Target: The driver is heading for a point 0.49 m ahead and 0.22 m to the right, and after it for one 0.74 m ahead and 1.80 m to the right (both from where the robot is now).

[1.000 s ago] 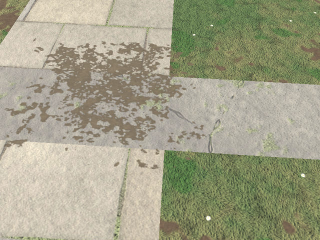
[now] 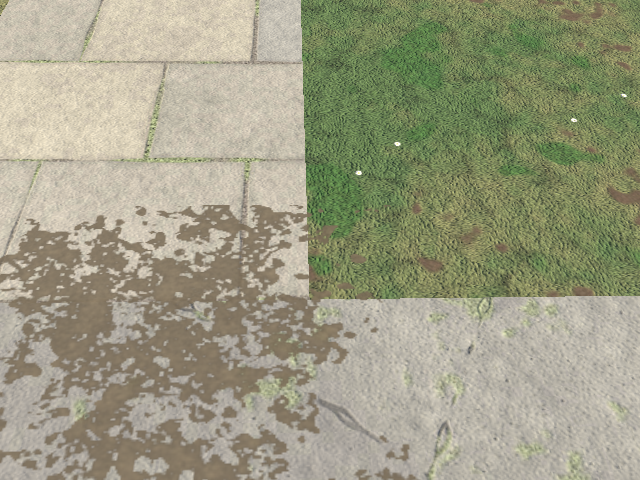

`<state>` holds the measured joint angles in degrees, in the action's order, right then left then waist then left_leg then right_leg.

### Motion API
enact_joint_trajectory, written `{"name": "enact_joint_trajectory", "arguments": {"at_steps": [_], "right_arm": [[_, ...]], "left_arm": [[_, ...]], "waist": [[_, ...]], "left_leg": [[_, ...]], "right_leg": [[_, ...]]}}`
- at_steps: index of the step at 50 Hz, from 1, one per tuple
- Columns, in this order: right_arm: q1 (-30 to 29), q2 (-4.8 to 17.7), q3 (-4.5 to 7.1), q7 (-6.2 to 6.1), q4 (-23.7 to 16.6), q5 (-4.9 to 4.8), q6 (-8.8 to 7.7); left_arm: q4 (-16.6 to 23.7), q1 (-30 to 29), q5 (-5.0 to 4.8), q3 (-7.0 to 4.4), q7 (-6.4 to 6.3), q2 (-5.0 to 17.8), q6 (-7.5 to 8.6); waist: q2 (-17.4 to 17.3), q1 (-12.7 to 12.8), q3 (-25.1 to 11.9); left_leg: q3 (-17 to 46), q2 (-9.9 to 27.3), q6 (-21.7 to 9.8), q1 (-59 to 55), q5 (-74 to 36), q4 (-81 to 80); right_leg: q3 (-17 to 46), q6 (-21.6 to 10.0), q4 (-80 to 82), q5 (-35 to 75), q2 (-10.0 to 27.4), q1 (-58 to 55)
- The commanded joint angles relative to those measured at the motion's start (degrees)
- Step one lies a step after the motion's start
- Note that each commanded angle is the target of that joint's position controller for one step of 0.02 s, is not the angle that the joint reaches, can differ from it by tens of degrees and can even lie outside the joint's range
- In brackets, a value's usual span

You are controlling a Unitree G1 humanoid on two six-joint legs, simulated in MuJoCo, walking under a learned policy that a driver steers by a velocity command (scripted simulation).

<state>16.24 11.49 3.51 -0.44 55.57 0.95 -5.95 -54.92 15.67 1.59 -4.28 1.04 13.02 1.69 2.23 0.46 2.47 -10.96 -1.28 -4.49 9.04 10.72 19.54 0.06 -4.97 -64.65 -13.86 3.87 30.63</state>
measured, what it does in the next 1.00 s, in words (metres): walks ahead, turning right: right foot, then left foot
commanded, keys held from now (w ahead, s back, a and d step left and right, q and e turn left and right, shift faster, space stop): w+e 0.58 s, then e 0.42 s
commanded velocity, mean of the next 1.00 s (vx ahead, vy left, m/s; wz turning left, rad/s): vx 0.39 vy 0.00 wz -0.57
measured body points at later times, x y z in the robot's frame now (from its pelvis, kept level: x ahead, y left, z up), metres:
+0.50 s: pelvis +0.25 -0.07 -0.01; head +0.28 -0.09 +0.44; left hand +0.40 +0.17 -0.14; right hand +0.27 -0.34 -0.14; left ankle +0.24 +0.09 -0.65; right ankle +0.26 -0.11 -0.74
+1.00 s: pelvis +0.46 -0.10 -0.02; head +0.50 -0.11 +0.43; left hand +0.67 +0.10 -0.15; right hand +0.46 -0.41 -0.11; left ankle +0.59 -0.08 -0.74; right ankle +0.33 -0.14 -0.65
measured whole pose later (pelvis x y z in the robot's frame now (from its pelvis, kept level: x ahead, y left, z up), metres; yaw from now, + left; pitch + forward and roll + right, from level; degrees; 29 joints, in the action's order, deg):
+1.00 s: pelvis +0.46 -0.10 -0.02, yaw -36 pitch +0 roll +0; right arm 5.9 13.9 0.9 -1.6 41.1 0.9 -1.3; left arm -45.5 15.9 1.2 -4.8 -0.4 18.0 -1.4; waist 2.0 3.0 5.8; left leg -4.1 -0.1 -2.7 22.2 6.5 28.7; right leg 3.8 -0.5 -69.1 -28.7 -6.5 23.1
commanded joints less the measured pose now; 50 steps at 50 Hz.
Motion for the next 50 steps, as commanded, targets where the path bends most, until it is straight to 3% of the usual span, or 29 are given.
{"name": "enact_joint_trajectory", "arguments": {"at_steps": [1, 7, 11, 14, 15, 16, 17, 18, 19, 20, 21, 22, 24, 26, 29, 31, 33, 38, 40, 41, 42, 43, 44, 45, 46, 47, 48, 50], "right_arm": [[3.24, 4.5, 0.6, -0.27, -1.57, -0.11, -1.4], [7.39, 5.38, 0.39, -0.72, -0.45, -0.02, -1.31], [10.77, 6.95, 0.77, -1.38, 0.77, 0.18, -0.38], [9.79, 9.2, 1.36, -1.83, 0.6, 0.41, 0.68], [9.38, 10.1, 1.64, -1.79, 0.37, 0.47, 1.29], [8.87, 10.81, 1.84, -1.51, -0.12, 0.3, 1.87], [7.53, 10.68, 1.8, -1.13, -1.46, 0.04, 2.07], [9.44, 3.59, 0.45, -0.09, -5.48, -0.65, 1.79], [2.67, 7.64, 1.24, 0.43, -8.44, -0.39, 1.04], [-2.39, 7.47, 1.03, 0.75, -10.11, -0.56, 0.29], [-1.78, 7.18, 0.75, 0.74, -9.85, -0.73, -0.36], [-0.69, 7.15, 0.89, 0.52, -8.95, -0.21, -0.11], [1.61, 6.59, 0.84, 0.68, -8.61, 1.65, 2.13], [0.64, 5.86, 0.69, 1.14, -9.45, 1.96, 3.62], [-6.33, 6.1, 0.52, 1.37, -12.22, 1.77, 4.37], [-10.27, 6.71, 0.5, 1.23, -13.77, 1.46, 4.47], [-12.72, 6.45, 0.1, 1.14, -14.98, 1.18, 4.39], [-18.66, 7.1, -0.88, 0.73, -17.84, 0.27, 3.86], [-15.76, 8.5, -0.81, 0.33, -17.37, 0.11, 3.24], [-11.65, 9.71, -0.5, -0.05, -16.29, 0.07, 2.9], [-6.86, 10.89, -0.12, -0.56, -14.99, 0.12, 2.39], [0.0, 12.24, 0.26, -1.16, -13.73, 0.63, 1.33], [4.52, 16.2, 0.72, -1.81, -14.24, 1.24, 1.13], [1.78, 17.27, 1.18, -1.28, -15.75, -0.14, 2.49], [-2.03, 12.58, 0.5, -0.88, -17.17, -0.79, 3.51], [-5.11, 8.13, -0.86, -1.05, -17.89, -0.94, 3.91], [-7.82, 6.69, -1.53, -1.29, -18.07, -0.4, 4.46], [-8.49, 8.57, -1.15, -1.79, -17.61, 0.38, 4.78]], "left_arm": [[2.7, 1.34, 0.22, 0.02, 0.92, -0.32, -1.04], [7.75, -11.54, 0.11, 1.06, 2.16, -0.72, -0.82], [10.29, -16.22, 0.51, 1.18, 2.56, 0.12, -0.66], [9.75, -12.16, 0.73, 0.33, 2.04, 1.81, -0.76], [8.65, -7.87, 0.71, -0.23, 1.79, 2.74, -0.61], [6.89, -1.82, 0.83, -1.02, 1.4, 4.06, -0.15], [4.53, 6.42, 1.55, -2.47, 0.66, 7.39, 0.32], [5.13, 6.59, 1.85, -4.09, 0.01, 14.34, 0.39], [5.99, 8.08, 0.05, -4.33, -0.09, 15.63, -0.51], [5.5, 5.2, -0.39, -3.8, -0.59, 14.04, -0.84], [5.53, 2.6, -0.87, -3.0, -0.78, 10.97, -0.61], [5.94, -0.14, -0.99, -2.42, -0.97, 8.91, -0.13], [6.4, -1.62, -1.65, -1.5, -1.2, 6.93, 1.05], [5.92, 0.59, -2.01, -1.61, -1.03, 8.26, 2.12], [5.6, 4.77, -1.79, -1.81, -0.89, 9.64, 2.3], [5.45, 7.32, -1.73, -1.7, -1.04, 9.8, 2.04], [5.41, 9.07, -1.72, -1.69, -1.33, 10.17, 1.6], [5.99, 11.99, -1.04, -1.61, -2.25, 10.29, 0.07], [7.14, 9.97, -0.54, -1.81, -2.67, 10.76, -0.27], [8.21, 7.2, -0.49, -2.01, -2.71, 11.51, -0.16], [9.03, 5.14, -0.83, -2.21, -2.47, 12.29, 0.25], [10.31, 2.71, -1.87, -1.95, -1.93, 11.6, 0.91], [12.78, 5.18, -3.06, -0.74, -2.0, 6.59, 1.17], [12.98, 14.96, -3.64, -1.32, -2.8, 7.82, 0.14], [9.78, 15.21, -1.1, -1.71, -3.13, 10.94, -1.35], [10.06, 10.29, -0.02, -1.9, -2.37, 11.24, -2.16], [10.62, 8.2, 0.1, -1.82, -1.68, 10.08, -2.92], [11.19, 7.36, 0.14, -1.46, -0.32, 8.71, -4.69]], "waist": [[-6.01, 1.08, 1.04], [-6.24, -1.26, 3.49], [-6.33, -2.34, 3.9], [-8.49, 0.23, 0.44], [-8.74, 1.99, -2.08], [-8.03, 4.46, -5.71], [-4.14, 8.68, -10.26], [8.79, 4.84, -14.72], [3.65, 6.6, -17.06], [-0.24, 5.46, -8.47], [-2.76, 3.08, -4.23], [-4.76, 0.5, -1.93], [-3.48, -2.09, -2.77], [-2.84, -2.47, -2.79], [-0.95, -0.29, -1.05], [-0.24, 0.97, -0.08], [0.67, 1.8, -1.14], [2.93, 4.29, -2.28], [3.52, 2.67, -2.88], [3.89, 0.45, -3.93], [3.93, -1.93, -5.59], [1.58, -5.84, -8.74], [-9.28, -5.32, -17.18], [-18.41, 0.15, -26.54], [-8.91, 1.26, -21.88], [-4.82, 0.76, -13.92], [-4.93, 1.8, -8.99], [-10.04, 2.06, -5.07]], "left_leg": [[8.89, 16.17, -3.19, -1.38, -11.29, -11.91], [0.63, 15.03, -2.27, -4.84, -20.48, -11.27], [-2.44, 17.21, -2.3, -12.64, -29.64, -7.95], [-5.03, 17.83, -1.9, -16.44, -52.32, 2.66], [-5.3, 17.9, -1.97, -16.77, -55.96, 10.03], [-5.52, 17.72, -1.48, -14.36, -52.66, 20.41], [-5.91, 16.32, 0.44, -4.51, -39.14, 35.91], [-4.52, 7.03, 3.72, 21.11, 11.69, 56.77], [8.56, 0.66, 4.75, 31.22, 19.82, 65.27], [11.79, 4.76, 4.01, 36.38, 13.38, 63.12], [11.85, 6.74, 3.71, 33.79, 8.76, 57.41], [12.15, 8.15, 3.95, 29.99, 7.29, 52.83], [12.5, 8.89, 5.4, 23.85, 6.84, 48.23], [11.54, 8.58, 6.66, 23.98, 5.95, 44.96], [10.68, 8.3, 7.78, 28.66, -0.03, 38.54], [10.34, 7.21, 8.1, 30.74, -2.79, 34.36], [9.96, 5.44, 7.83, 30.2, -4.65, 30.63], [10.15, 0.97, 5.96, 28.03, -6.14, 21.05], [11.55, -0.39, 4.64, 22.01, -4.76, 15.47], [11.85, -1.32, 3.54, 15.54, -4.13, 11.81], [11.66, -1.78, 2.52, 8.5, -7.27, 7.32], [14.65, 3.02, 0.87, -3.61, -19.14, 2.45], [27.22, 20.36, -2.79, -17.92, -47.74, 7.92], [43.03, 32.12, -12.29, -22.52, -62.13, 7.99], [40.74, 29.46, -12.67, -14.87, -49.93, 6.01], [32.29, 24.5, -10.95, -7.11, -38.7, 3.39], [26.61, 20.45, -8.6, -1.28, -28.71, 0.2], [19.28, 16.16, -7.72, 6.03, -21.75, -3.22]], "right_leg": [[0.76, 0.68, 0.35, 6.07, 2.54, 6.84], [-4.36, 1.03, 19.22, 14.98, 1.06, 6.73], [-7.82, -1.4, 26.31, 10.53, -0.71, 5.24], [-10.67, -4.7, 28.0, 1.79, -5.56, -2.22], [-11.02, -5.99, 29.19, -0.85, -7.56, -6.68], [-10.42, -7.39, 32.72, -0.91, -9.33, -14.46], [-3.68, -9.8, 37.77, -1.28, -6.25, -27.77], [24.26, -17.55, 39.38, -1.02, 11.93, -46.17], [42.88, -20.85, 48.38, -1.75, 16.18, -47.7], [32.84, -18.65, 49.7, 1.49, 14.97, -42.31], [27.01, -16.11, 50.52, 7.77, 12.88, -35.07], [21.78, -13.68, 51.03, 14.43, 9.62, -29.5], [16.27, -12.17, 51.7, 21.71, 5.75, -24.34], [14.38, -11.97, 52.04, 25.65, 3.94, -22.99], [14.57, -10.37, 53.15, 24.49, 2.63, -23.43], [14.24, -8.54, 50.99, 35.49, 2.27, -25.33], [12.91, -6.51, 47.34, 45.7, 1.23, -27.39], [15.69, -4.59, 41.02, 50.15, 0.71, -32.45], [17.62, -3.21, 37.11, 50.54, 0.46, -32.06], [18.1, -1.77, 34.11, 51.92, -0.29, -30.0], [18.79, -0.45, 29.41, 51.4, -1.67, -28.5], [18.28, 1.05, 19.78, 43.22, -4.37, -22.73], [11.42, 2.59, 2.29, 2.9, -10.07, -13.32], [6.91, 3.14, -9.57, -26.45, -15.68, -6.15], [7.19, 3.4, -13.49, -21.31, -10.83, -4.13], [6.16, 4.16, -12.23, -17.94, -9.17, -3.45], [5.26, 4.91, -9.58, -15.83, -7.45, -3.43], [3.29, 6.2, -8.04, -12.28, -6.65, -5.62]]}}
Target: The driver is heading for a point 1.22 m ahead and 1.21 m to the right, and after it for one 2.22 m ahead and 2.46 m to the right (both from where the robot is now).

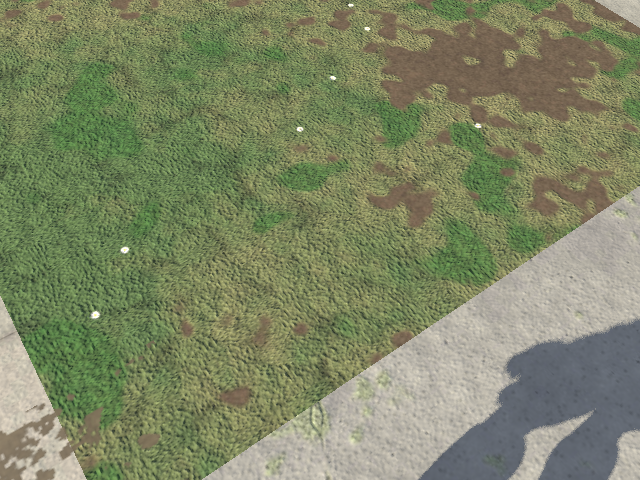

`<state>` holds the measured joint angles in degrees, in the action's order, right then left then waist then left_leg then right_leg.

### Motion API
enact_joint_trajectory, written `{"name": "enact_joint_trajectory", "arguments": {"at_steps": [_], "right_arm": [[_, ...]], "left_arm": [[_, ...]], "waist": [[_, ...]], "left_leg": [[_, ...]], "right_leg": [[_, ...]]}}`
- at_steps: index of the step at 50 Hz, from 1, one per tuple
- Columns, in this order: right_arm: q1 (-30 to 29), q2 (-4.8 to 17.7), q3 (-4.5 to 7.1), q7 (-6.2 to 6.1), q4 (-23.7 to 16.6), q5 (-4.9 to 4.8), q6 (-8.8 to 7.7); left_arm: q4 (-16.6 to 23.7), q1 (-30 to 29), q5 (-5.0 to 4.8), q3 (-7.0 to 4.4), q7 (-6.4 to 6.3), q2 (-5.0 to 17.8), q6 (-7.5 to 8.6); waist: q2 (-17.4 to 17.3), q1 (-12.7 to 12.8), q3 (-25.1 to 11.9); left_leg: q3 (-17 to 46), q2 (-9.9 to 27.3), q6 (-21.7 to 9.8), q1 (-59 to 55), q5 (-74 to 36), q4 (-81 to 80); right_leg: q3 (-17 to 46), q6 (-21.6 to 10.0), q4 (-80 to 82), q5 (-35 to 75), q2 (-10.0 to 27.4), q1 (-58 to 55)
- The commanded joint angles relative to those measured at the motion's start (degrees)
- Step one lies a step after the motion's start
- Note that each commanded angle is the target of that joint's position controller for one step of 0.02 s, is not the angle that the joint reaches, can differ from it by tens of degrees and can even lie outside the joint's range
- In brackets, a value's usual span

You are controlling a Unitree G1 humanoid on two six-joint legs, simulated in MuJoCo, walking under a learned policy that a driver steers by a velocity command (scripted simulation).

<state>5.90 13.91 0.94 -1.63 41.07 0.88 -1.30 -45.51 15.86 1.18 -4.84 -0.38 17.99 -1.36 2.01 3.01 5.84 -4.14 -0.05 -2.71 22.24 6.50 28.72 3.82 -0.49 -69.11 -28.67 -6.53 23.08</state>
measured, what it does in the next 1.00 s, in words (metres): steps on the spot, turning right: right foot, then left foot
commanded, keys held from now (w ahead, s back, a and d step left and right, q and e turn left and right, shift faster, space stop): e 0.64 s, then no key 0.36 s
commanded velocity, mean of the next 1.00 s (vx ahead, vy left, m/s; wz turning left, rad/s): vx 0.02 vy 0.00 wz -0.49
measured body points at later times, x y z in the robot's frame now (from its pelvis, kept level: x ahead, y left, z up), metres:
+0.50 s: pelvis +0.00 -0.03 +0.01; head +0.02 -0.07 +0.46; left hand +0.20 +0.21 -0.08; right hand +0.03 -0.33 -0.12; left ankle +0.06 +0.11 -0.66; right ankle -0.01 -0.11 -0.73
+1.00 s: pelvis +0.01 +0.01 +0.01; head +0.04 +0.02 +0.46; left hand +0.23 +0.19 -0.12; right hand +0.00 -0.28 -0.08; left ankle +0.05 +0.09 -0.73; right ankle -0.07 -0.10 -0.69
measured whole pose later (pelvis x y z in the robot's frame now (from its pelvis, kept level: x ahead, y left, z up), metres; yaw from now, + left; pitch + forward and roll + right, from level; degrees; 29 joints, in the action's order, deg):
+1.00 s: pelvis +0.01 +0.01 +0.01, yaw -27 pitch +0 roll -1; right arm 11.9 13.5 0.5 -1.2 40.5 0.9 1.0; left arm -43.2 12.4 0.8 -3.1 0.8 16.7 -3.1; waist 2.4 -0.1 2.9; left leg -0.3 -0.8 -2.6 11.7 12.9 24.9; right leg 7.1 1.3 -46.9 -25.1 -5.8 18.9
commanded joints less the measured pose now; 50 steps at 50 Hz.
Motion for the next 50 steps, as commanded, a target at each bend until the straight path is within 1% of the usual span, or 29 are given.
{"name": "enact_joint_trajectory", "arguments": {"at_steps": [1, 2, 4, 8, 12, 13, 14, 15, 16, 17, 18, 19, 20, 21, 22, 23, 25, 29, 32, 37, 39, 40, 41, 42, 43, 44, 45, 47, 50], "right_arm": [[2.36, 6.86, 1.68, -0.5, -2.81, 0.71, 0.05], [2.89, 7.2, 1.86, -0.42, -2.73, 0.85, -0.09], [3.47, 7.73, 2.17, -0.35, -2.64, 0.85, -0.08], [3.26, 9.01, 2.81, -0.07, -2.86, 0.84, 0.83], [5.03, 11.5, 3.83, 0.64, -2.57, 1.08, 1.87], [5.32, 11.99, 4.03, 0.77, -2.48, 0.95, 2.16], [5.11, 12.36, 4.19, 0.88, -2.46, 0.61, 2.49], [6.13, 12.1, 4.3, 1.06, -2.04, 0.53, 2.79], [8.51, 10.46, 4.25, 1.56, -1.43, 0.54, 3.13], [10.22, 4.67, 2.8, 1.98, -4.42, 0.4, 3.59], [2.65, 8.45, 3.5, 0.84, -5.97, 0.63, 4.46], [2.24, 7.72, 3.4, 0.79, -6.1, -0.32, 4.87], [4.02, 7.67, 3.43, 0.89, -5.23, -0.67, 4.65], [5.86, 8.59, 3.86, 0.88, -4.06, -0.12, 4.16], [7.64, 9.32, 4.18, 1.02, -2.98, 0.76, 3.95], [7.93, 9.5, 4.33, 1.22, -2.82, 0.88, 3.88], [6.77, 8.37, 4.07, 1.39, -3.49, 0.38, 4.07], [3.92, 7.67, 3.59, 1.01, -4.95, 0.17, 4.48], [2.79, 7.5, 3.26, 0.77, -5.81, -0.02, 4.22], [5.59, 7.14, 2.69, 0.3, -5.5, -0.94, 3.69], [8.86, 6.07, 2.32, -0.07, -4.56, -0.73, 3.23], [9.77, 6.46, 2.27, -0.45, -4.3, -0.1, 2.7], [8.81, 9.61, 2.4, -0.79, -5.29, 1.01, 2.13], [5.21, 14.64, 3.34, -0.24, -6.37, 0.8, 2.23], [6.34, 12.5, 3.18, 0.2, -5.69, 0.47, 2.08], [4.36, 9.45, 2.2, 0.49, -5.53, 0.03, 1.79], [2.02, 8.03, 1.79, 0.53, -5.62, 0.1, 1.7], [1.45, 7.8, 1.66, 0.13, -5.13, 0.08, 1.42], [4.66, 7.68, 1.63, 0.39, -3.32, -0.12, 1.48]], "left_arm": [[2.22, 7.11, 0.17, -0.78, 1.41, 3.44, -2.04], [2.72, 6.49, -0.08, -0.69, 1.55, 3.31, -2.19], [3.76, 4.3, 0.04, -0.42, 1.75, 3.04, -2.57], [6.6, -1.1, 0.17, 0.5, 2.82, 2.23, -3.27], [8.59, -3.6, -0.34, 0.9, 3.4, 2.6, -2.79], [8.85, -3.41, -0.45, 0.9, 3.47, 2.61, -2.53], [8.63, -1.97, -0.5, 0.9, 3.48, 2.39, -2.13], [7.94, 0.09, -0.49, 0.73, 3.23, 2.67, -1.66], [7.68, 1.42, 0.0, 0.27, 2.52, 4.7, -1.04], [10.05, -0.28, 0.14, -1.15, 1.77, 12.25, -0.82], [9.54, 2.48, 0.87, -2.51, 1.15, 14.84, -0.94], [8.82, 0.51, 0.73, -1.8, 0.72, 11.99, -0.85], [9.12, -3.22, 0.17, -1.09, 0.6, 9.64, -0.75], [9.9, -6.25, 0.09, -0.9, 0.48, 8.72, -0.71], [10.29, -6.63, -0.36, -0.53, 0.26, 7.34, -0.48], [10.19, -5.55, -0.74, -0.17, 0.38, 6.3, -0.28], [9.55, -3.07, -0.97, -0.42, 0.57, 6.72, 0.07], [8.86, 0.42, -0.54, -0.98, 0.45, 7.57, -0.07], [8.81, 0.94, -0.18, -1.41, 0.62, 8.57, -0.28], [8.69, -2.04, 0.23, -1.1, 0.92, 7.95, -0.54], [8.55, -4.3, -0.5, -0.77, 0.69, 7.32, -0.75], [8.59, -4.49, -0.95, -0.28, 0.39, 5.96, -0.63], [8.85, -2.28, -0.87, 0.79, 0.25, 2.12, -0.41], [9.19, -1.17, -0.62, 0.51, -0.04, 3.07, -0.52], [8.27, -1.93, 0.55, -0.38, -0.07, 6.27, -0.84], [7.27, -1.76, 0.11, -0.56, 0.3, 6.1, -0.96], [6.12, -1.03, -0.26, -0.46, 0.61, 5.35, -1.05], [4.97, -0.13, -0.27, 0.01, 1.18, 4.09, -1.22], [4.45, -2.6, -0.56, 1.35, 1.13, 1.71, -1.48]], "waist": [[-10.13, -0.26, -8.85], [-9.59, -0.29, -9.61], [-9.22, -0.65, -10.13], [-10.78, -1.89, -9.2], [-11.24, -3.49, -9.58], [-10.98, -3.38, -9.56], [-10.01, -2.3, -9.58], [-8.01, -1.44, -9.34], [-0.04, -1.2, -7.55], [16.74, -3.34, -6.37], [9.48, 1.21, -2.66], [6.67, -1.35, -2.37], [6.01, -3.63, -1.99], [6.32, -4.76, -3.7], [6.92, -4.6, -5.58], [5.54, -4.31, -7.74], [3.55, -3.44, -9.02], [5.28, -1.27, -8.25], [5.05, -0.71, -8.24], [5.83, -1.99, -9.72], [4.71, -4.53, -9.64], [2.64, -5.0, -9.52], [-7.79, -3.43, -9.99], [-15.83, -2.3, -6.81], [-11.98, -3.26, -6.18], [-9.26, -1.96, -4.77], [-8.61, -0.94, -3.94], [-11.29, -0.95, -5.1], [-10.74, -3.09, -6.77]], "left_leg": [[10.67, 14.64, -9.79, -6.16, -17.41, -12.7], [9.57, 14.89, -10.22, -6.42, -17.13, -12.86], [8.14, 15.89, -10.73, -7.08, -12.27, -13.63], [5.29, 16.44, -9.57, -6.53, 2.3, -15.32], [3.42, 18.12, -8.24, -6.95, 6.12, -13.38], [2.97, 18.49, -7.51, -7.07, 6.21, -12.18], [1.45, 18.23, -5.9, -5.84, 5.65, -9.78], [-0.54, 17.55, -3.09, -3.24, 4.75, -6.05], [-4.61, 14.32, 1.31, 0.73, 9.53, 2.98], [-8.91, 4.89, 6.72, 14.89, 29.36, 18.05], [1.18, 1.99, 6.34, 14.61, 29.04, 26.94], [4.31, 2.85, 5.87, 12.94, 23.78, 30.11], [5.08, 2.98, 5.26, 12.1, 18.35, 29.92], [4.66, 2.37, 4.79, 11.86, 14.98, 30.47], [3.93, 1.82, 4.81, 11.53, 13.64, 32.61], [4.3, 1.49, 4.94, 11.08, 13.75, 33.92], [4.98, 1.43, 5.31, 12.22, 13.99, 32.89], [5.91, 0.96, 5.35, 13.18, 15.96, 25.83], [6.32, -0.03, 4.67, 9.92, 17.55, 20.81], [4.82, -1.81, 2.68, -2.44, 17.9, 10.86], [4.02, -2.2, 1.72, -10.56, 10.53, -1.69], [6.4, 0.47, 0.97, -16.07, 5.6, -8.59], [18.58, 12.26, -1.18, -19.44, 7.45, -14.78], [29.73, 21.29, -7.72, -14.1, -1.72, -16.04], [29.09, 22.09, -11.69, -9.55, -3.49, -15.3], [25.04, 18.79, -11.25, -8.0, -3.41, -14.98], [20.24, 15.13, -9.41, -7.32, -4.01, -14.29], [15.17, 11.47, -7.75, -11.17, -11.26, -12.21], [13.31, 10.72, -7.81, -15.89, -16.07, -9.3]], "right_leg": [[-0.97, 1.89, -2.77, 3.43, 3.63, 1.3], [-1.31, 1.93, -1.62, 3.84, 3.61, 1.39], [-1.85, 1.83, 1.62, 4.95, 4.46, 2.34], [-3.95, 1.36, 13.53, 6.51, 6.94, 0.47], [-7.18, -0.33, 24.14, 4.09, 6.42, -5.42], [-7.71, -0.97, 27.51, 4.52, 6.22, -7.04], [-8.37, -1.9, 33.23, 7.06, 5.7, -10.65], [-7.52, -2.96, 39.6, 9.75, 4.89, -14.98], [1.83, -4.27, 50.18, 10.47, 9.12, -16.85], [27.86, -9.67, 56.37, 14.85, 26.71, -19.24], [27.19, -15.54, 55.38, 26.66, 28.63, -9.26], [20.7, -14.8, 53.87, 28.77, 24.12, -8.52], [15.84, -12.52, 53.67, 27.44, 19.86, -7.95], [13.23, -10.95, 52.87, 27.9, 16.52, -10.28], [11.93, -11.28, 51.57, 33.95, 15.37, -12.41], [12.02, -11.67, 50.62, 38.44, 15.36, -14.42], [13.37, -12.35, 49.73, 40.63, 15.9, -17.84], [18.05, -13.66, 49.25, 36.7, 16.64, -20.79], [20.77, -14.06, 48.13, 36.42, 16.48, -19.29], [21.68, -11.63, 45.9, 41.6, 14.9, -13.8], [21.66, -8.65, 44.11, 37.53, 12.7, -10.51], [21.04, -5.84, 42.67, 29.18, 10.69, -6.54], [15.25, -2.51, 34.67, 14.68, 5.46, -1.83], [5.44, -0.99, 28.97, -1.52, -3.89, 2.91], [5.7, -0.27, 19.84, -3.88, -0.58, -0.21], [6.16, 0.0, 16.94, -1.1, -0.06, -1.1], [5.85, 0.67, 15.39, 1.88, 0.31, -2.06], [4.24, 1.82, 16.68, 3.63, 0.37, -1.85], [0.77, 2.66, 26.74, 2.79, 2.17, -4.31]]}}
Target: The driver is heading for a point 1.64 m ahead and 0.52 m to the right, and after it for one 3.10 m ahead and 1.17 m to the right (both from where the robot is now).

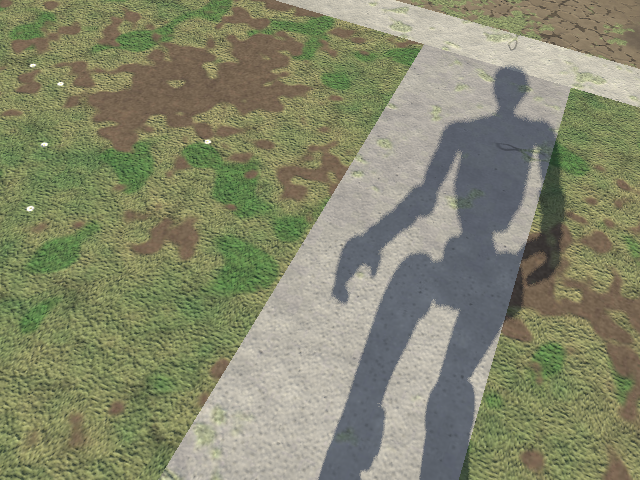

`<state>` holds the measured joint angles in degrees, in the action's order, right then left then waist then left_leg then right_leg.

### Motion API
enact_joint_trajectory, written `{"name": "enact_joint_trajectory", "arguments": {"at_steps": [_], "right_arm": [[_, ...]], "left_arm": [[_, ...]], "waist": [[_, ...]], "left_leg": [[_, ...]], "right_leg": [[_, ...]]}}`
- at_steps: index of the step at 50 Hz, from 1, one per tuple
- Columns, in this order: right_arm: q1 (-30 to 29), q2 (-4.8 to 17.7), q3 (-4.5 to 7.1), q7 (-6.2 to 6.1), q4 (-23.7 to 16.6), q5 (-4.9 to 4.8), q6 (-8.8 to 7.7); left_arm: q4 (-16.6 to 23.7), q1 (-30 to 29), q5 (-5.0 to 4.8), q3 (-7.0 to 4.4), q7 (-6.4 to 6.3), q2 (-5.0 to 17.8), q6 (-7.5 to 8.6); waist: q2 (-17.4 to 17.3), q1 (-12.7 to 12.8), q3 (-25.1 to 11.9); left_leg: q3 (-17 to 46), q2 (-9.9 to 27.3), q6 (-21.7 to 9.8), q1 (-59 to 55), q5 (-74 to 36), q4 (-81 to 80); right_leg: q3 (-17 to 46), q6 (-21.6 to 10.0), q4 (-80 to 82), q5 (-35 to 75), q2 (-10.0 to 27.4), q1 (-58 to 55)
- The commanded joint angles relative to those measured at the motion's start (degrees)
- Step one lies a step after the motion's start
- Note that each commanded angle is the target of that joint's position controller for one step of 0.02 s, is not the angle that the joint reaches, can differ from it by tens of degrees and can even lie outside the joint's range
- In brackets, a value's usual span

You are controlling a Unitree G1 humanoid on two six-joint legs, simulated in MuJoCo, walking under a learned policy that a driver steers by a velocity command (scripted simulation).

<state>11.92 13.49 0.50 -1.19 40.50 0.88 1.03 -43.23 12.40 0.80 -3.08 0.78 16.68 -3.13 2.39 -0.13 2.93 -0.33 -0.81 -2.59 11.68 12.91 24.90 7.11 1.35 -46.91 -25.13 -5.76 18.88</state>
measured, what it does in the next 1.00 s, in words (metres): steps on the spot: right foot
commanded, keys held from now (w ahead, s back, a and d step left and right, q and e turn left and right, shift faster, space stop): no key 1.00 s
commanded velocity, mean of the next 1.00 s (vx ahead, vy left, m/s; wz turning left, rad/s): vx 0.00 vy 0.00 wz -0.03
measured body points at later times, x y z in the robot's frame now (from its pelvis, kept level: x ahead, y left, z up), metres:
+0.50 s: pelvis -0.01 -0.02 +0.00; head -0.01 -0.02 +0.45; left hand +0.07 +0.24 -0.14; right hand +0.05 -0.28 -0.14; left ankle +0.00 +0.09 -0.74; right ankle -0.03 -0.12 -0.74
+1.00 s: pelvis -0.01 -0.02 +0.00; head +0.00 -0.02 +0.45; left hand +0.00 +0.22 -0.16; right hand +0.00 -0.26 -0.16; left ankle +0.00 +0.09 -0.74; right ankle -0.03 -0.12 -0.74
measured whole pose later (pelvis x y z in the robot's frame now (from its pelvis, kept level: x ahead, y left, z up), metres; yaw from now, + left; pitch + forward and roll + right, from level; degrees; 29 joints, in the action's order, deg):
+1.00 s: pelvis -0.01 -0.02 +0.00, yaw +0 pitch -1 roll +0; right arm 14.7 11.1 -0.6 -1.7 63.2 0.6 0.4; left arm -65.6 14.6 0.4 1.0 -2.3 11.0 0.2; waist -0.3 -0.6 1.7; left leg 0.4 -0.4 -0.5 10.1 11.1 22.6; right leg 3.5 -1.8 -21.2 -13.4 -3.2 6.2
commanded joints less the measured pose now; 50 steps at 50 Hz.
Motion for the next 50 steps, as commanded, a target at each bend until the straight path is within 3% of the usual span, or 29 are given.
{"name": "enact_joint_trajectory", "arguments": {"at_steps": [1, 3, 5, 6, 7, 8, 9, 12, 21, 32, 50], "right_arm": [[-0.34, 8.45, 2.2, 0.15, -2.14, -0.03, -0.7], [0.8, 9.29, 2.57, 0.45, -0.96, 0.06, -0.26], [0.73, 9.19, 2.63, 0.53, -0.1, -0.27, -0.13], [1.35, 8.26, 2.39, 0.66, -0.23, -0.24, -0.49], [2.64, 6.92, 2.08, 1.06, -0.99, -0.52, -0.91], [1.93, 5.66, 1.58, 0.98, 0.21, -0.55, -0.69], [0.22, 6.59, 1.74, 0.81, 0.87, -0.15, -0.49], [0.11, 7.66, 2.12, 0.92, 2.52, -0.05, -0.51], [1.69, 6.58, 1.55, 0.58, 9.27, -0.21, -0.73], [3.35, 5.7, 0.78, 0.01, 16.22, -0.21, -0.79], [5.62, 2.85, -0.3, -0.69, 22.21, -0.26, -0.89]], "left_arm": [[2.05, -0.08, -0.34, -0.01, -0.19, 2.49, 0.18], [1.08, 0.21, -0.74, 0.3, -0.65, 2.55, 0.17], [-0.45, 1.89, -0.32, 0.71, -1.21, 2.61, 0.83], [-0.51, 1.54, 0.38, 0.59, -1.52, 4.51, 1.49], [-0.42, -0.49, 0.79, 0.0, -1.79, 8.24, 2.04], [-1.36, -2.13, 0.01, 0.58, -1.61, 5.7, 2.31], [-1.41, -3.17, 0.0, 1.22, -1.5, 3.73, 2.61], [-4.12, -1.04, -0.04, 1.41, -2.25, 4.34, 3.04], [-10.22, -0.53, -0.22, 1.89, -2.56, 4.01, 3.33], [-16.59, 0.83, -0.39, 2.51, -2.84, 2.72, 3.57], [-21.94, 5.01, -0.4, 3.38, -3.25, -0.4, 3.58]], "waist": [[-11.8, -0.8, -4.16], [-12.86, -1.03, -4.64], [-10.71, 0.59, -4.8], [-8.11, -0.03, -6.23], [-0.78, -2.82, -6.03], [2.55, -2.59, -5.42], [1.99, -1.69, -3.16], [1.92, -0.79, -1.6], [-1.91, -0.74, -0.46], [-2.45, -0.81, -0.41], [-2.59, -0.53, 0.49]], "left_leg": [[9.75, 11.46, -8.09, -6.21, -22.99, -4.74], [10.53, 11.19, -7.86, -6.93, -24.68, -3.06], [10.09, 10.37, -4.82, -3.34, -24.46, -1.16], [10.23, 9.91, -2.53, -0.17, -19.96, -1.02], [6.56, 5.85, -0.69, 1.98, -12.56, -0.74], [4.41, 3.73, 0.13, -2.95, -3.35, -3.61], [4.52, 3.66, 0.57, -3.62, -2.9, -3.81], [5.16, 4.79, 0.05, -3.58, -7.94, -3.49], [5.51, 5.11, 0.82, -2.79, -5.93, -5.83], [5.71, 5.58, 0.71, -3.42, -5.69, -6.09], [5.68, 5.65, 0.45, -2.64, -6.44, -5.44]], "right_leg": [[-3.86, 0.62, 8.61, -1.0, 1.91, -1.5], [-5.78, -0.17, 16.96, 2.24, 1.87, -4.85], [-4.65, -1.55, 30.0, 16.26, 3.33, -13.02], [0.26, -2.48, 30.56, 19.97, 7.06, -17.64], [5.91, -4.3, 27.43, 27.8, 12.32, -17.16], [5.57, -5.7, 26.91, 24.7, 13.02, -10.85], [4.94, -5.12, 27.53, 20.46, 11.63, -8.86], [3.44, -4.21, 28.31, 19.6, 9.68, -8.77], [3.21, -4.78, 29.7, 17.45, 9.67, -9.36], [2.57, -4.97, 30.58, 17.44, 9.35, -8.94], [1.57, -4.73, 29.62, 18.92, 9.04, -8.6]]}}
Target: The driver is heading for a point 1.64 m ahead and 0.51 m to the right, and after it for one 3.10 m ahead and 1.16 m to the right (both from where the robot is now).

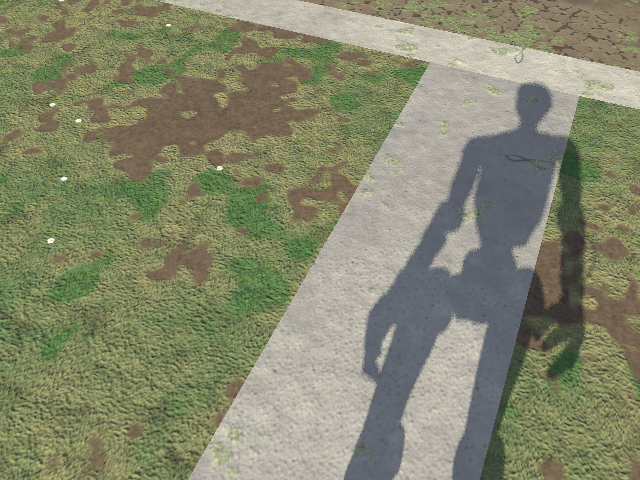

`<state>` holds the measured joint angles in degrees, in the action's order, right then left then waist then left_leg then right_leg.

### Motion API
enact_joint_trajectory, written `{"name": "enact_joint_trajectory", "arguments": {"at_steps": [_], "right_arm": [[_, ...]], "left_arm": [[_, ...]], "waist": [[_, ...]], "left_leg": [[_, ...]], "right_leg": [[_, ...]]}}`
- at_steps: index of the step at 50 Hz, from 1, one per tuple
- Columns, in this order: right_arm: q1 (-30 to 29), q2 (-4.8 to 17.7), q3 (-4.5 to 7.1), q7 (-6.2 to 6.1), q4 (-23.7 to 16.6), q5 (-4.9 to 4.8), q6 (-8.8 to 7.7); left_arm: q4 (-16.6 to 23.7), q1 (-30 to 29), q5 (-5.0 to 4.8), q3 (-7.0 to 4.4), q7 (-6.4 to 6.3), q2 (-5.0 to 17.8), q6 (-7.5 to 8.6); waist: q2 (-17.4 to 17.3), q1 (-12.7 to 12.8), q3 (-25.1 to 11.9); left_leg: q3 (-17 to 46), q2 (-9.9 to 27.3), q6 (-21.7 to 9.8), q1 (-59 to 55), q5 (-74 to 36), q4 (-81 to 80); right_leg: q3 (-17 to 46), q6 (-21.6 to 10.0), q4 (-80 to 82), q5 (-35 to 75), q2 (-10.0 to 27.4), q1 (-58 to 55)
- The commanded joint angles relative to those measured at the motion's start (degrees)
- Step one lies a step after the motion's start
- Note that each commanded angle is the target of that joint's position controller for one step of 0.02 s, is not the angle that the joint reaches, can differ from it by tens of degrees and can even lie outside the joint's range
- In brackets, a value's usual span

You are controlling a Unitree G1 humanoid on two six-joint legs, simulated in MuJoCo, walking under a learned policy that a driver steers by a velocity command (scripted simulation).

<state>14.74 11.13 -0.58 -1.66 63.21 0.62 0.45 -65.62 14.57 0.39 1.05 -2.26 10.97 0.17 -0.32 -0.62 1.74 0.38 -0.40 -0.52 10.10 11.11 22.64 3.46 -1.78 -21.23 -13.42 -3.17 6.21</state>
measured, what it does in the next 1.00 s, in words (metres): walks ahead: right foot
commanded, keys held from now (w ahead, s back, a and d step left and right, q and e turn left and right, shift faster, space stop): no key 0.04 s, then w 0.62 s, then w+e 0.34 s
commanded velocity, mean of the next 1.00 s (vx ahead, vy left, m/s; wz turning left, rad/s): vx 0.36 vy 0.00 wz -0.10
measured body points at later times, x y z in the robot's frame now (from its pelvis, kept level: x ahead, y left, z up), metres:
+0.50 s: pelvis +0.12 +0.05 +0.00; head +0.13 +0.06 +0.45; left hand +0.15 +0.29 -0.16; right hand +0.05 -0.19 -0.14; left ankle +0.04 +0.11 -0.74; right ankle +0.09 -0.08 -0.67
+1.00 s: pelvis +0.39 +0.01 +0.00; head +0.42 +0.01 +0.44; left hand +0.40 +0.27 -0.15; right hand +0.48 -0.24 -0.14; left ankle +0.44 +0.17 -0.67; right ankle +0.39 -0.02 -0.74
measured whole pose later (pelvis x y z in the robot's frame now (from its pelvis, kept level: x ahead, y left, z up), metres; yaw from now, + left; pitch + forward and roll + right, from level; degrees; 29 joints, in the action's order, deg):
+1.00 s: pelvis +0.39 +0.01 +0.00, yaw -7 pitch -1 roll +0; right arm 8.7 12.0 2.1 0.4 51.9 2.4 -4.0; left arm -60.5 20.4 0.4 -3.2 0.0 12.4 4.0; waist -0.8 1.1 3.3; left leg 1.9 5.0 -1.1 31.8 15.3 61.1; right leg -0.7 -8.8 -19.9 -9.8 -9.0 9.4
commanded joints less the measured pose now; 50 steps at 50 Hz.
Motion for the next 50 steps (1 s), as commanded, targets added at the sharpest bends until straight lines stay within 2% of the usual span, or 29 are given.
{"name": "enact_joint_trajectory", "arguments": {"at_steps": [1, 3, 5, 8, 10, 11, 13, 15, 16, 17, 18, 19, 20, 21, 23, 26, 31, 33, 35, 37, 38, 39, 40, 41, 42, 43, 45, 48, 50], "right_arm": [[2.91, 5.07, 0.76, -0.26, -0.31, 0.0, -0.31], [3.48, 4.64, 0.69, -0.27, 0.16, 0.06, -0.28], [3.39, 5.75, 1.36, -0.12, -0.18, 0.29, 0.1], [1.13, 4.31, 1.44, 0.6, -2.25, 0.91, 0.11], [-1.21, 1.84, 1.01, 1.14, -4.19, 1.58, -1.07], [-2.47, 2.53, 1.2, 1.34, -5.16, 1.82, -1.79], [-2.26, 3.85, 1.8, 1.93, -6.31, 1.3, -3.07], [5.26, 2.48, 1.96, 2.16, -4.47, 0.38, -4.07], [12.05, 2.93, 2.49, 1.86, -1.91, 0.14, -4.4], [19.59, 7.43, 3.77, 1.21, -0.31, 0.75, -4.9], [27.08, 13.3, 5.48, 1.28, 2.06, 0.29, -4.46], [22.72, 9.46, 4.64, 1.17, 1.28, 0.47, -4.07], [17.42, 7.49, 4.09, 1.42, -0.86, 0.71, -4.4], [13.79, 6.69, 3.83, 1.51, -2.22, 0.87, -4.85], [12.49, 4.7, 2.98, 1.35, -2.41, 0.57, -5.74], [17.47, 3.73, 2.24, 1.09, -0.25, 0.26, -6.3], [18.43, 3.73, 1.41, 0.61, 0.11, 0.41, -6.36], [18.76, 4.86, 1.5, 0.43, 0.48, 0.47, -6.53], [17.02, 6.29, 1.82, 0.24, 0.41, 0.42, -6.93], [15.23, 7.49, 2.27, -0.15, 0.14, 0.48, -6.7], [14.21, 8.0, 2.5, -0.14, -0.1, 0.29, -6.4], [14.56, 6.51, 2.18, 0.11, -1.4, 0.36, -6.29], [19.94, 0.23, 1.55, 1.2, -2.71, -0.24, -6.19], [14.65, 5.12, 2.75, 1.37, -4.11, 0.57, -6.17], [8.06, 6.22, 3.03, 1.64, -7.03, 0.58, -6.76], [5.31, 6.27, 3.16, 1.68, -7.9, 0.71, -7.28], [5.07, 5.08, 3.28, 1.76, -8.86, 1.59, -6.12], [3.41, 3.82, 3.3, 2.03, -10.79, 2.02, -3.99], [-2.55, 4.32, 3.38, 2.16, -13.48, 2.09, -3.28]], "left_arm": [[0.3, 3.02, 0.01, -0.73, -0.23, 5.14, 0.28], [-0.1, 3.91, 0.09, -0.66, -0.24, 4.67, 0.26], [0.09, 4.63, 0.21, -1.5, -0.2, 6.32, -0.16], [0.75, 7.32, 0.47, -2.35, 0.16, 6.78, -0.48], [-0.04, 11.24, 0.55, -3.41, 0.09, 8.48, 0.04], [0.06, 11.36, 0.65, -3.89, 0.17, 8.97, 0.36], [0.93, 9.76, 0.83, -4.38, 0.5, 9.18, 1.14], [2.39, 5.05, 0.14, -4.53, 0.7, 8.36, 1.64], [3.6, 2.52, 0.12, -4.33, 0.79, 7.04, 2.02], [5.69, -0.21, -0.01, -3.34, 1.21, 3.5, 2.8], [7.93, -0.55, 0.82, -3.16, 1.77, 2.71, 3.49], [7.95, -1.83, 2.44, -3.95, 2.19, 6.45, 3.58], [7.59, -1.67, 2.22, -3.71, 2.79, 4.72, 3.92], [7.11, -0.92, 1.62, -3.43, 3.29, 3.4, 4.32], [7.21, -1.07, 1.84, -3.75, 3.98, 3.73, 4.04], [8.66, -3.71, 1.74, -3.88, 4.11, 3.35, 3.02], [14.5, -17.25, 0.86, -2.45, 4.21, 1.17, 2.57], [15.61, -18.71, 0.52, -2.28, 3.99, 1.65, 2.49], [14.99, -14.51, 0.43, -2.91, 3.35, 3.6, 2.6], [11.13, -1.98, 0.37, -4.36, 2.75, 6.12, 3.26], [8.54, 5.64, 0.7, -5.2, 2.42, 7.14, 3.54], [7.01, 13.14, 1.87, -6.5, 2.01, 10.96, 3.54], [7.52, 12.85, 2.47, -7.21, 2.3, 14.51, 3.04], [7.54, 8.7, 0.0, -7.22, 3.03, 13.11, 2.69], [8.87, 2.69, -0.37, -6.5, 3.12, 10.43, 2.83], [9.05, 0.47, -0.13, -5.84, 3.23, 7.45, 3.24], [8.79, -0.03, 0.17, -4.95, 2.48, 5.16, 4.16], [8.44, 3.56, -0.06, -5.18, 1.96, 7.32, 5.13], [8.76, 5.71, -0.23, -5.39, 1.84, 8.53, 4.98]], "waist": [[0.11, -0.02, 1.72], [0.16, 0.08, 0.54], [1.08, 0.33, 1.87], [3.61, 1.93, 8.44], [8.93, 3.35, 8.41], [9.07, 3.56, 8.71], [7.5, 2.15, 7.75], [6.81, -2.71, 7.83], [3.76, -5.49, 6.86], [-7.61, -8.56, 4.78], [-18.05, -9.08, 2.59], [-7.66, -5.63, 6.36], [-2.79, -3.29, 8.23], [-1.55, -1.52, 7.78], [-2.47, -0.1, 6.31], [-4.24, -0.17, 4.38], [-5.42, -1.94, 7.18], [-6.46, -1.85, 6.97], [-6.86, 0.93, 4.06], [-6.65, 6.44, -2.73], [-5.75, 9.97, -5.99], [-0.95, 12.03, -10.41], [11.0, 6.44, -14.12], [5.17, 6.46, -11.56], [3.58, 4.48, -3.27], [-0.6, 2.87, 0.37], [-1.53, -0.98, 1.16], [0.07, -2.06, 0.84], [1.21, -0.86, 2.37]], "left_leg": [[4.96, 5.23, -1.63, -1.03, -4.68, -3.16], [4.71, 4.66, -1.73, -1.44, -0.13, -3.34], [3.37, 2.07, -2.91, 1.05, 14.87, -0.54], [3.31, 0.32, -4.37, 11.57, 25.47, 4.88], [-2.09, -1.34, -3.53, 17.53, 15.22, 14.02], [-2.72, 0.0, -3.54, 18.56, 12.42, 16.75], [-2.26, 1.1, -4.1, 16.6, 13.97, 16.18], [-4.11, -0.39, -4.95, 1.69, 9.81, 5.48], [-2.33, -0.82, -4.97, -9.84, 8.21, 1.23], [14.13, 9.45, -6.92, -18.84, 17.94, -8.08], [34.63, 20.89, -11.82, -23.33, 25.1, -15.14], [34.1, 21.81, -12.34, -18.53, 24.88, -14.24], [29.29, 19.84, -11.76, -14.26, 20.69, -14.23], [24.13, 17.49, -10.84, -12.29, 14.57, -14.98], [15.73, 13.75, -9.43, -11.8, 1.73, -15.48], [8.26, 11.61, -8.83, -14.57, -21.44, -12.57], [2.84, 9.1, -8.25, -9.38, -31.23, -13.66], [2.14, 9.97, -8.15, -9.19, -36.99, -13.25], [-0.42, 11.22, -7.32, -11.7, -50.9, -8.17], [-2.44, 11.73, -6.41, -13.69, -58.14, 6.53], [-4.05, 10.78, -5.79, -10.05, -52.46, 17.43], [-5.74, 8.57, -5.31, -0.1, -33.42, 33.99], [-5.23, -3.25, -3.19, 20.09, 17.08, 56.69], [2.16, -1.53, -4.39, 27.12, 14.7, 60.19], [2.74, 1.62, -4.86, 30.0, 8.49, 57.2], [2.54, 3.45, -4.61, 27.6, 5.16, 53.29], [2.86, 5.28, -2.78, 21.16, 4.78, 47.33], [1.22, 5.62, -0.22, 20.13, 5.24, 40.26], [-0.04, 5.86, 1.37, 23.03, 0.9, 34.84]], "right_leg": [[5.18, -1.58, 3.87, 7.27, 6.44, 4.06], [5.02, -1.76, 4.36, 2.43, 5.99, 3.77], [5.32, -3.52, 3.51, -14.3, 4.49, 6.07], [12.36, -7.49, 5.7, -31.75, 7.54, 8.84], [22.31, -11.21, 11.26, -33.21, 14.7, 2.9], [24.87, -12.63, 12.75, -30.76, 17.39, 2.63], [23.14, -12.66, 12.17, -25.73, 17.44, 3.39], [16.34, -10.01, 7.59, -21.0, 13.41, 12.62], [11.83, -7.97, 1.97, -17.42, 9.72, 19.76], [2.66, -5.03, -14.1, -12.91, 2.94, 28.27], [-4.76, -3.56, -29.48, -16.71, -1.62, 36.75], [-2.41, -4.08, -38.45, -15.24, 2.33, 38.8], [-1.43, -4.23, -41.31, -9.81, 4.5, 38.47], [-1.38, -3.84, -41.64, -5.25, 5.97, 36.67], [-2.99, -2.6, -40.05, -0.7, 7.0, 34.73], [-6.45, -1.4, -39.14, 1.36, 5.76, 36.2], [-11.2, -1.05, -21.69, 6.91, 3.15, 31.1], [-12.66, -2.42, -15.9, 7.84, 1.69, 25.49], [-13.21, -4.99, -13.6, 7.54, -0.35, 18.44], [-12.17, -7.71, -11.37, 6.38, -2.62, 6.7], [-10.88, -9.08, -7.63, 7.27, -1.94, -2.51], [1.97, -11.85, -6.39, -2.1, 8.23, -13.27], [34.49, -21.68, 0.14, -4.3, 23.94, -23.71], [40.33, -22.28, 6.79, -12.19, 22.33, -20.64], [31.96, -20.21, 8.56, -11.79, 20.96, -12.77], [26.52, -18.33, 10.0, -3.69, 18.7, -5.63], [18.41, -15.68, 10.31, 9.4, 13.97, 2.78], [13.51, -15.36, 10.77, 15.81, 11.5, 6.17], [12.73, -14.64, 12.24, 14.18, 10.2, 7.16]]}}
Keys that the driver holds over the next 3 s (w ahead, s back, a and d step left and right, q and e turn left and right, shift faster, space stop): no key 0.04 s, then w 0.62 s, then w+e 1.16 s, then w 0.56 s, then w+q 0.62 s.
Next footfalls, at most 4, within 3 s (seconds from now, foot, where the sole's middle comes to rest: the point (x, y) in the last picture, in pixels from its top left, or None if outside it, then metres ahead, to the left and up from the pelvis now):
0.78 right None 0.43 -0.02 -0.78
1.32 left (296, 369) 0.78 0.08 -0.78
1.86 right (423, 322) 0.91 -0.23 -0.78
2.42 left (444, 221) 1.26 -0.34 -0.78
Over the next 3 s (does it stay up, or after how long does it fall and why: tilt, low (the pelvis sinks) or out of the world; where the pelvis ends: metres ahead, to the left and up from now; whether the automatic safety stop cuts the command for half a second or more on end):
stays up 1.30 -0.50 -0.02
